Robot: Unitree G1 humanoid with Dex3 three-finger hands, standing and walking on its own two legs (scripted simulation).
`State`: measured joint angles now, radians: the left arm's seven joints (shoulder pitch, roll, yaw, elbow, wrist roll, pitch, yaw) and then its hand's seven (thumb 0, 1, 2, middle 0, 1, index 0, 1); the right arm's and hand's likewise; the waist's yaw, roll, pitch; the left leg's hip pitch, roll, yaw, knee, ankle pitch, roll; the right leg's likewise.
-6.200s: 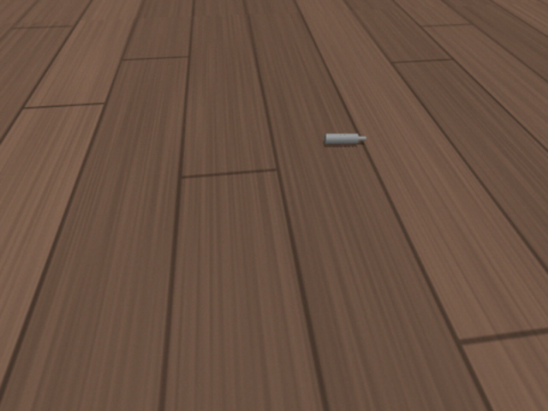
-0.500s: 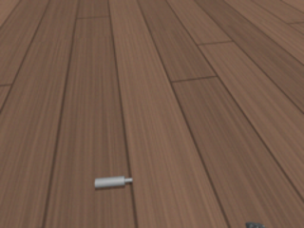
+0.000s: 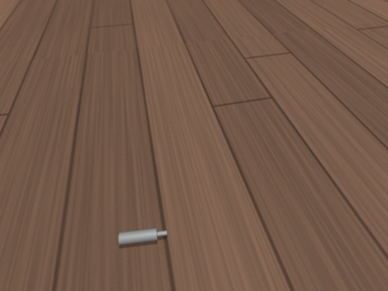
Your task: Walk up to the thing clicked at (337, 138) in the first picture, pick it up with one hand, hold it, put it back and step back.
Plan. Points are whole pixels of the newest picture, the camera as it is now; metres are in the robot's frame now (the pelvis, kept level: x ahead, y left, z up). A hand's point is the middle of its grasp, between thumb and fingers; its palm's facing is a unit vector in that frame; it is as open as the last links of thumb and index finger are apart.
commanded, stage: walk up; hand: left
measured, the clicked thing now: (143, 235) +0.49 +0.24 -0.75
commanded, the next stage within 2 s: stand in 0.04 s
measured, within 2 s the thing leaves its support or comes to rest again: neither
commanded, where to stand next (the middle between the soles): +0.12 +0.01 m, yaw +3 degrees
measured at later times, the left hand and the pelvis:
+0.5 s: hand out of the picture +0.06 +0.25 -0.15, palm faces -0.01 -0.94 -0.34, open 7.4 cm; pelvis -0.02 -0.01 +0.01, yaw +2 degrees
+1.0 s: hand out of the picture +0.05 +0.25 -0.15, palm faces +0.01 -0.94 -0.34, open 7.4 cm; pelvis -0.01 +0.00 +0.01, yaw +3 degrees
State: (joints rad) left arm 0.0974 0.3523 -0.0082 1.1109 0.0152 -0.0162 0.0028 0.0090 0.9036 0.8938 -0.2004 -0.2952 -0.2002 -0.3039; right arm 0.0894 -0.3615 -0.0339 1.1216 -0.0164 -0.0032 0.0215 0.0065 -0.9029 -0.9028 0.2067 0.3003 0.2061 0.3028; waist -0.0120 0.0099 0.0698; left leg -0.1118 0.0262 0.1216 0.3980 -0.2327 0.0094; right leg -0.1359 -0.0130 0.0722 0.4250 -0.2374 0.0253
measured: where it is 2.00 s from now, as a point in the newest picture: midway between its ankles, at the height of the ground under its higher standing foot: outside the picture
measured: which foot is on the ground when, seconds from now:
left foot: down 0.00-1.00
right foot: down 0.00-1.00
